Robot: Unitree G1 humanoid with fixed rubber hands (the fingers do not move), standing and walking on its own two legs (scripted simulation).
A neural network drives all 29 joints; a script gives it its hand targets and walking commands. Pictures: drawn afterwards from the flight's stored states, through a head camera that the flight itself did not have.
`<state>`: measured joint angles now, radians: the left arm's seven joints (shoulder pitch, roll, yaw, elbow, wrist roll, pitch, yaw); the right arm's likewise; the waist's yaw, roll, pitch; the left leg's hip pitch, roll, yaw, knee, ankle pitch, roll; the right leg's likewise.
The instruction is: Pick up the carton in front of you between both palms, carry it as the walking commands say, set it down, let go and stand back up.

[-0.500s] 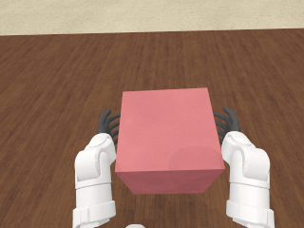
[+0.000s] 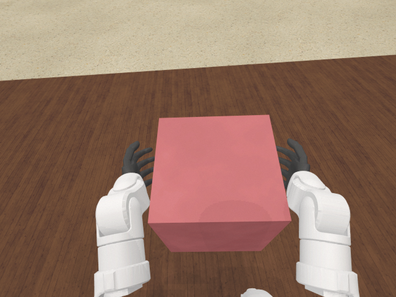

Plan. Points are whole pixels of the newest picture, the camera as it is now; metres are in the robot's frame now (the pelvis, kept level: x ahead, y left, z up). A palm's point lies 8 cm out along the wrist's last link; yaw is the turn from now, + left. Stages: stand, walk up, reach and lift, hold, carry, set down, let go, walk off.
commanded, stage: carry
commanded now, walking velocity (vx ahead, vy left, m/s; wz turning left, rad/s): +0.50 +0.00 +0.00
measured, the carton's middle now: (214, 190) +0.34 -0.02 +0.01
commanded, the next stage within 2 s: none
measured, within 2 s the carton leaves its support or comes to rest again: neither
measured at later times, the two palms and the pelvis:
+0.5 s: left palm (151, 100) +0.63 +0.14 +0.02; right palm (256, 90) +0.66 -0.17 +0.02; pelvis +0.32 -0.04 -0.04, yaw +2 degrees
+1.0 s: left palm (155, 47) +0.97 +0.15 +0.00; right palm (236, 45) +0.95 -0.15 +0.00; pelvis +0.63 +0.01 -0.08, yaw +0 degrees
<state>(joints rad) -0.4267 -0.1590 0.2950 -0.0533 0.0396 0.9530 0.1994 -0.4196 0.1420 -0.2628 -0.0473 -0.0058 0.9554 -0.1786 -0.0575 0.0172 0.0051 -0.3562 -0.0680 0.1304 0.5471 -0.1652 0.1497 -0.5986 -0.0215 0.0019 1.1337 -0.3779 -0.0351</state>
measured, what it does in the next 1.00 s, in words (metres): goes down: right foot 0.04 m lower, then left foot 0.04 m lower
